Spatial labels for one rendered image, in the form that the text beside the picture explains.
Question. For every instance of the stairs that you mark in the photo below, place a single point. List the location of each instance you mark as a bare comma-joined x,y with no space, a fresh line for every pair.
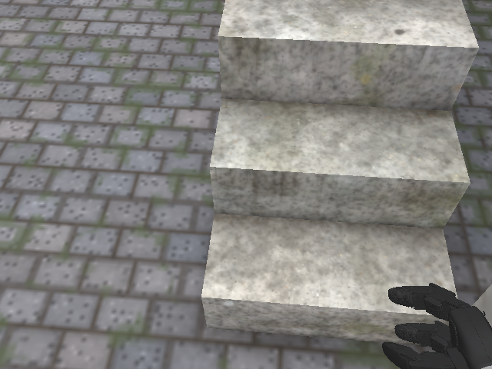
336,163

